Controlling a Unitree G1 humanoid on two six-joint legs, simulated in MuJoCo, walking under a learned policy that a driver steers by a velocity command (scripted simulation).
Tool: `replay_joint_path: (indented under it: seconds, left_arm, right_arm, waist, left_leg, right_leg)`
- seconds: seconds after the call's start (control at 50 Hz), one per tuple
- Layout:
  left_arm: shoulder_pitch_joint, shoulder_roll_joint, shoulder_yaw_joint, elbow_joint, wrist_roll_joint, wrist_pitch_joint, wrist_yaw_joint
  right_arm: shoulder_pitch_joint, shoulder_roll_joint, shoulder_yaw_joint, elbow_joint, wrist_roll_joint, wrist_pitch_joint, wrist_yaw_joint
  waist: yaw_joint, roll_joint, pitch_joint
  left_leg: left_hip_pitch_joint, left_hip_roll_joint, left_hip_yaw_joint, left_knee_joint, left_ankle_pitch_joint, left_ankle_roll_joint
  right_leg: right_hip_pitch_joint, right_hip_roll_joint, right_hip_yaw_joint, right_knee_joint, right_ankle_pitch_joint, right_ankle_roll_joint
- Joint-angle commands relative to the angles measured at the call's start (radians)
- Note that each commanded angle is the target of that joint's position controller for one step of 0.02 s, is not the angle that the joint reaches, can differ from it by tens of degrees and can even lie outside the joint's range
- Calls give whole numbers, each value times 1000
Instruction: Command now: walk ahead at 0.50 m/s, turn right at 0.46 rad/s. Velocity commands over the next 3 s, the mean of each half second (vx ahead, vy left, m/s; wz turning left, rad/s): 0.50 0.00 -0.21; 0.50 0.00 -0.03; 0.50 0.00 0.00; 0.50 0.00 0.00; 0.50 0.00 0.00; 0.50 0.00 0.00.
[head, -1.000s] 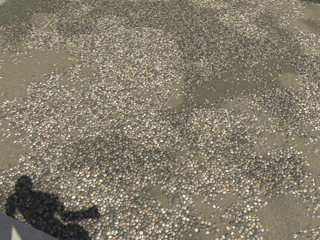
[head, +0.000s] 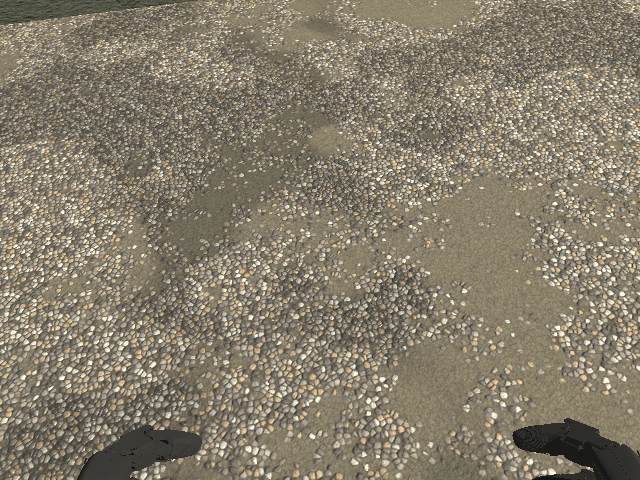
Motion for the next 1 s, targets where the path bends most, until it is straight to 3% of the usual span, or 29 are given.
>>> replay_joint_path:
  seconds: [0.02,0.1,0.26,0.6,0.66,0.68,0.74,0.76,0.8,0.82,0.84,0.86,0.88,0.94,0.96,0.98,1.0]
  left_arm:
    - [-79,93,28,-103,-1,-24,2]
    - [-95,79,13,-99,7,-31,2]
    - [-99,68,-2,-74,14,-39,3]
    - [-122,52,-15,-45,24,-51,10]
    - [-137,47,-19,-39,30,-60,12]
    - [-194,45,-24,-68,25,-62,4]
    - [-178,45,-27,-63,34,-64,9]
    - [-122,41,-26,-31,39,-62,18]
    - [-143,40,-28,-34,36,-58,20]
    - [-199,39,-32,-64,31,-59,11]
    - [-188,38,-32,-60,33,-61,11]
    - [-129,38,-30,-26,40,-60,20]
    - [-143,41,-30,-29,38,-60,21]
    - [-150,31,-31,-24,33,-58,23]
    - [-203,34,-33,-54,27,-61,13]
    - [-195,31,-34,-50,30,-63,13]
    - [-134,28,-32,-16,38,-62,23]
  right_arm:
    - [-84,-76,-23,-110,-3,-16,-4]
    - [-71,-61,-11,-119,-5,-22,-3]
    - [-39,-71,-1,-121,2,-19,-11]
    - [15,-68,1,-128,4,3,-18]
    - [26,-62,0,-128,-3,20,-11]
    - [28,-57,5,-137,-19,16,-4]
    - [47,-54,7,-131,-24,14,3]
    - [43,-57,4,-122,-7,19,-3]
    - [27,-59,4,-130,2,24,-7]
    - [22,-53,9,-141,-14,21,-2]
    - [34,-49,10,-136,-21,20,0]
    - [45,-53,6,-125,-7,24,-6]
    - [43,-55,5,-128,2,26,-8]
    - [40,-55,3,-125,4,31,-12]
    - [34,-46,9,-137,-13,27,-6]
    - [48,-41,9,-130,-20,25,-3]
    - [62,-48,4,-114,-4,29,-9]
  waist:
    - [2,-72,-129]
    - [-4,-73,-144]
    - [5,-33,-115]
    - [-8,-32,-107]
    - [-13,-39,-110]
    - [-38,-28,-71]
    - [-30,-11,-157]
    - [-1,-15,-205]
    - [-2,-19,-133]
    - [-27,-16,-75]
    - [-24,-14,-112]
    - [-2,-20,-173]
    - [-9,-25,-137]
    - [-8,-29,-91]
    - [-35,-27,-48]
    - [-34,-26,-94]
    - [-10,-26,-160]
  left_leg:
    - [272,91,-85,-26,159,33]
    - [273,90,-78,-45,105,13]
    - [264,109,-83,-103,96,17]
    - [297,111,-80,-147,161,24]
    - [281,103,-70,-143,168,24]
    - [269,106,-78,-125,263,21]
    - [275,114,-84,-108,342,23]
    - [282,111,-81,-131,256,29]
    - [248,110,-83,-160,189,27]
    - [235,114,-89,-145,268,25]
    - [253,118,-91,-135,294,29]
    - [269,115,-89,-155,214,35]
    - [251,112,-91,-171,177,33]
    - [242,113,-92,-194,134,37]
    - [241,114,-96,-171,229,34]
    - [263,117,-98,-158,268,36]
    - [278,113,-95,-178,195,41]
  right_leg:
    - [-181,-83,53,-137,326,-61]
    - [-148,-85,85,-175,323,-60]
    - [-107,-79,79,-209,289,-46]
    - [-54,-77,49,-237,348,-25]
    - [-41,-69,46,-238,355,-20]
    - [-75,-64,55,-225,439,-19]
    - [-5,-73,52,-205,493,-10]
    - [41,-82,45,-221,409,-9]
    - [4,-76,39,-233,334,-9]
    - [-45,-73,48,-229,398,-7]
    - [-29,-79,50,-229,424,-2]
    - [24,-86,41,-240,355,0]
    - [8,-78,36,-243,321,-2]
    - [-17,-78,31,-261,285,0]
    - [-62,-76,42,-257,368,1]
    - [-39,-83,44,-255,404,4]
    - [23,-87,32,-261,338,4]
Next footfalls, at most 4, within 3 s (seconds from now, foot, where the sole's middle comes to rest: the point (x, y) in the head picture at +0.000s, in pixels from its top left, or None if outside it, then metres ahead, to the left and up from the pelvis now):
none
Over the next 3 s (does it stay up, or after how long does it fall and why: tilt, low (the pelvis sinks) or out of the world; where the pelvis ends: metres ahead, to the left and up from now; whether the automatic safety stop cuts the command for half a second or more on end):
stays up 0.01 0.01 0.02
